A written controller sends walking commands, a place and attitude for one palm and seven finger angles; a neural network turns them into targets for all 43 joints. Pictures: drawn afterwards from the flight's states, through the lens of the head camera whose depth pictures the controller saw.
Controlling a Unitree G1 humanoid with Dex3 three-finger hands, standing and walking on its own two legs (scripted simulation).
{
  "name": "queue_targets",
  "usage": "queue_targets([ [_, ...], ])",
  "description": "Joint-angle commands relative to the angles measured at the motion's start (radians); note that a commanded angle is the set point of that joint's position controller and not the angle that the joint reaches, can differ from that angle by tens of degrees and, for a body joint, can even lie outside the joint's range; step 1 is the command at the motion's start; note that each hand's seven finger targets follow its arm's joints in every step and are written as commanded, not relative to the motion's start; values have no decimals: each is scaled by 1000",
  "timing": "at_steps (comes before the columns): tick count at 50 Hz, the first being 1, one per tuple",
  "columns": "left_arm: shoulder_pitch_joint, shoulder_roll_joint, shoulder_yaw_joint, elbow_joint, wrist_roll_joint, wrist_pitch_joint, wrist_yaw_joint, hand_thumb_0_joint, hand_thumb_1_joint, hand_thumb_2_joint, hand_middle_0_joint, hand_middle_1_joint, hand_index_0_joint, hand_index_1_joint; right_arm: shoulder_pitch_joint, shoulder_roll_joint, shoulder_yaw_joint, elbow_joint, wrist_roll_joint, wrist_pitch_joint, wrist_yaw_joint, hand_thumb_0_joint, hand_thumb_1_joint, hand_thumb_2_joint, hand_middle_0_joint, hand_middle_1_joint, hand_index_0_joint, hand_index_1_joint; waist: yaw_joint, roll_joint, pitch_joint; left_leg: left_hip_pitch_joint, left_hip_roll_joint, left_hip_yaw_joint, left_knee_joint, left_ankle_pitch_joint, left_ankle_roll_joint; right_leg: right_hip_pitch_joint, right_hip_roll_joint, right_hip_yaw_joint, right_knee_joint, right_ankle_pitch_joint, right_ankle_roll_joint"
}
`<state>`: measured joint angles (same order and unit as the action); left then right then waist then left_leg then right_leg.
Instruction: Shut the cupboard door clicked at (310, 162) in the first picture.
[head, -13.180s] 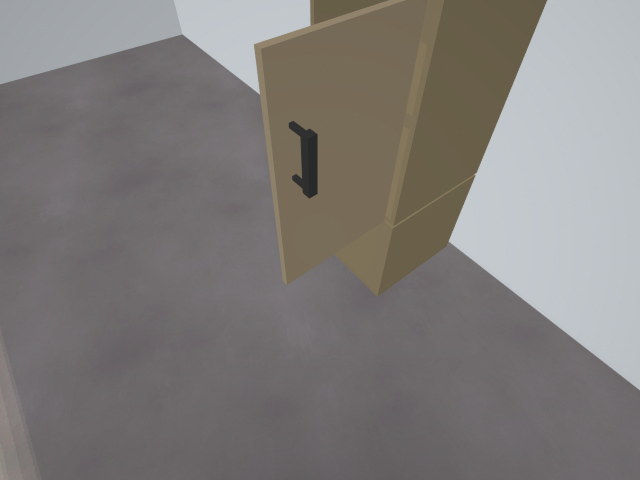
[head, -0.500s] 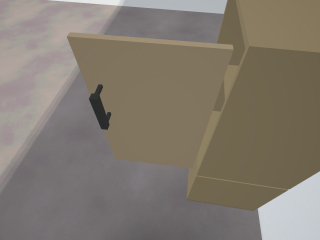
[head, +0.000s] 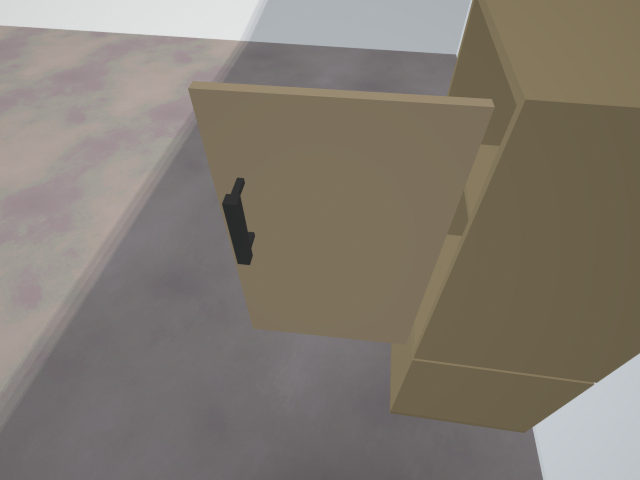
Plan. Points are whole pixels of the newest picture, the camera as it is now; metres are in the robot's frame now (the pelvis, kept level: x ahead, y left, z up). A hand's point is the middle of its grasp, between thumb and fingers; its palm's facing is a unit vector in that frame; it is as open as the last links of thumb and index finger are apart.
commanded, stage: come to a stop and stand still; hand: left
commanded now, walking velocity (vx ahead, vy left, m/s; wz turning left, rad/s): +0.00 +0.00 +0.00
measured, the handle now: (242, 222) +0.46 +0.15 +0.05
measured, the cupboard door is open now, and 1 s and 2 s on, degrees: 92 92 92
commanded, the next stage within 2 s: look again from close up in 0.16 s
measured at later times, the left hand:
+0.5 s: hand out of the picture +0.03 +0.17 -0.17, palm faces -0.01 -0.98 -0.21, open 7.3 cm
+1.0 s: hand (198, 477) +0.14 +0.17 -0.08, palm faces +0.22 -0.96 -0.19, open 7.2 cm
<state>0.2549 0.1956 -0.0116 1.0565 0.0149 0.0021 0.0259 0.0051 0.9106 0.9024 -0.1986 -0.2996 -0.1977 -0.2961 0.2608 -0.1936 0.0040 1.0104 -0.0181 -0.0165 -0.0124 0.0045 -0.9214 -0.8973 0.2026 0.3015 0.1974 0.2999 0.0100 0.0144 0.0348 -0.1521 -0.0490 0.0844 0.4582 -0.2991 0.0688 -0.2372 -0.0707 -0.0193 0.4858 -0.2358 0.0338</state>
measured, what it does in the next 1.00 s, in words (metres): stands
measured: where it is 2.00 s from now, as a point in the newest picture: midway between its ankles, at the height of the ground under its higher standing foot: outside the picture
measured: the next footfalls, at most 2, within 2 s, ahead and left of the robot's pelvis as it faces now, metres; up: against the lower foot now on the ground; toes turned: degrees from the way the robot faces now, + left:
none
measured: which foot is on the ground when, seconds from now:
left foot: down 0.00-1.00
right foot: down 0.00-1.00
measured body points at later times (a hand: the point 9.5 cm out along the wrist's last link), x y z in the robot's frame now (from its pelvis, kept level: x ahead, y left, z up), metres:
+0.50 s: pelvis +0.01 -0.01 +0.00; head +0.02 -0.01 +0.45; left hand +0.03 +0.22 -0.15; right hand +0.01 -0.23 -0.16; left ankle -0.03 +0.07 -0.74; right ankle +0.01 -0.15 -0.74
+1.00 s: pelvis +0.00 -0.03 -0.01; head +0.01 -0.04 +0.44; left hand +0.13 +0.22 -0.06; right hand +0.06 -0.27 -0.14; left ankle -0.03 +0.07 -0.74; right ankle +0.01 -0.15 -0.74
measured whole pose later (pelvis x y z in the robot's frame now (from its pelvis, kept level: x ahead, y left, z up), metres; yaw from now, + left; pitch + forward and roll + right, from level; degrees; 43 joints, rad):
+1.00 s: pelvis +0.00 -0.03 -0.01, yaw +2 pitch +0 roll +1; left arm 0.46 0.20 0.02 0.28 -0.14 -0.04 0.08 0.03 0.94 0.90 -0.22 -0.32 -0.21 -0.31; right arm 0.37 -0.21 0.00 0.90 0.03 -0.27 -0.07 0.02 -0.92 -0.90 0.20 0.30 0.20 0.30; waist -0.02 0.01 0.00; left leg -0.22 -0.03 0.05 0.56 -0.34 0.02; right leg -0.30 -0.06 -0.06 0.61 -0.31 0.01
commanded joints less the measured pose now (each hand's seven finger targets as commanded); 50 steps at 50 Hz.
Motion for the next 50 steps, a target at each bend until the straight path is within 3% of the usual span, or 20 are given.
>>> queue_targets([
  [1,32,98,19,-39,0,-15,7,0,900,900,-200,-300,-200,-300,28,-122,-19,-29,2,-23,-12,0,-900,-900,200,300,200,300,-6,0,18,-73,160,-161,-159,176,-20,52,-25,47,-38,87,-66],
  [9,28,99,18,-19,-4,-16,11,0,900,900,-200,-300,-200,-300,46,-116,-12,20,4,-25,-14,0,-900,-900,200,300,200,300,-8,-12,1,-26,154,-136,-137,281,-26,70,-36,54,-35,148,-62],
  [42,79,61,11,30,-3,-30,16,0,900,900,-200,-300,-200,-300,67,-55,-4,102,10,-19,-19,0,-900,-900,200,300,200,300,-10,-34,31,4,151,-99,-140,217,-36,71,-46,79,-95,223,-68],
  [43,155,84,17,73,8,-45,55,0,900,900,-200,-300,-200,-300,-15,-91,-16,36,19,-28,-14,0,-900,-900,200,300,200,300,21,-91,13,-49,178,-71,63,382,-63,73,-90,97,-41,610,-47],
  [44,-749,638,397,-1553,-126,-320,52,0,900,900,-200,-300,-200,-300,98,-312,-54,-255,23,-216,-122,0,-900,-900,200,300,200,300,-164,-11,-413,222,134,-101,57,601,-49,107,37,1,142,467,-31],
  [45,-67,149,30,-1238,-140,-231,56,0,900,900,-218,-320,-218,-320,1,-171,-2,-250,77,-289,-126,0,-900,-900,200,300,200,300,-49,359,-508,299,105,-101,33,695,-62,-23,95,-49,182,139,-49],
  [46,164,-73,-50,-1190,-192,-85,57,0,900,900,-237,-340,-237,-340,-42,-135,-6,-268,52,-329,-94,0,-900,-900,200,300,200,300,-14,363,-372,173,119,-111,-5,793,-112,-42,75,-65,159,16,-54],
  [47,88,-53,-52,-1106,-181,-78,64,0,900,900,-255,-360,-255,-360,-3,-143,-18,-239,63,-360,-73,0,-900,-900,200,300,200,300,-55,169,-152,29,111,-132,10,621,-108,-110,60,-65,140,21,-42],
  [48,13,-33,-13,-1094,-181,-112,53,0,900,900,-273,-380,-273,-380,-8,-173,-46,-276,52,-367,-57,0,-900,-900,200,300,200,300,-81,81,-11,-84,95,-152,51,438,-104,-162,58,-80,92,45,-43],
  [49,21,11,49,-1037,-171,-165,31,0,900,900,-292,-400,-292,-400,-7,-191,-62,-313,36,-369,-46,0,-900,-900,200,300,200,300,-86,-58,17,-201,72,-156,101,285,-97,-209,55,-97,87,59,-48],
  [50,114,-4,79,-956,-180,-229,-10,0,900,900,-310,-420,-310,-420,-22,-186,-70,-349,26,-372,-35,0,-900,-900,200,300,200,300,-60,-199,10,-292,57,-146,147,175,-85,-252,57,-105,115,11,-48],
])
